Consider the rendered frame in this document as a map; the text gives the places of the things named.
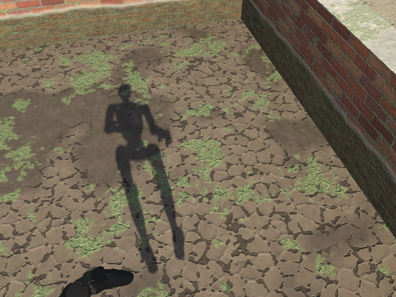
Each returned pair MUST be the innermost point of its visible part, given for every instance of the robot left hand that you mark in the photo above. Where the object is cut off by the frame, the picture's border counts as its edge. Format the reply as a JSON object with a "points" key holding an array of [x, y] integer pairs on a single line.
{"points": [[97, 280]]}

